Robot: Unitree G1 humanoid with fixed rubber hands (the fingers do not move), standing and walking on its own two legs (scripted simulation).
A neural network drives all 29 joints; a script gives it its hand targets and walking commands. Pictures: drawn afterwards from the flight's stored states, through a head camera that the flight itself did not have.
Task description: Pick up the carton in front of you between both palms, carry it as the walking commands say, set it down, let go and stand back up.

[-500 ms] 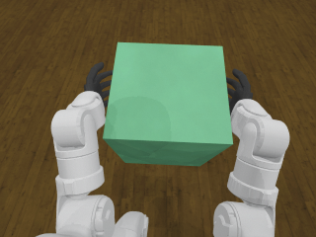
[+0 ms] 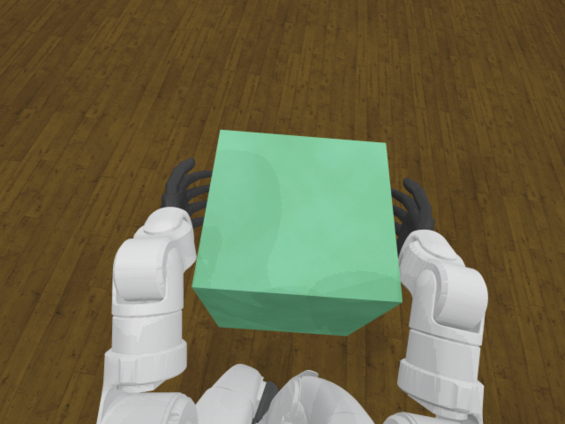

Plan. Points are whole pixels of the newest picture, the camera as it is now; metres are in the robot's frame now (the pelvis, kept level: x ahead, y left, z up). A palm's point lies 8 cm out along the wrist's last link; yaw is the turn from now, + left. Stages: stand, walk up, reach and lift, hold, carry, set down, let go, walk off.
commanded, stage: carry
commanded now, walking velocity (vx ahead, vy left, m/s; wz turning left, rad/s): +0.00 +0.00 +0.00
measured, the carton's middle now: (291, 246) +0.34 +0.05 +0.00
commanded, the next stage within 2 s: none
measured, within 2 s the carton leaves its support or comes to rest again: neither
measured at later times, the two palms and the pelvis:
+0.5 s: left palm (211, 48) +0.48 +0.20 +0.19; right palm (456, 112) +0.46 -0.10 +0.19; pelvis +0.14 +0.07 +0.05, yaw -3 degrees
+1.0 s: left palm (208, 53) +0.48 +0.20 +0.18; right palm (445, 119) +0.46 -0.10 +0.18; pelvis +0.15 +0.07 +0.05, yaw -3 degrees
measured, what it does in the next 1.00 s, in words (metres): climbs: left foot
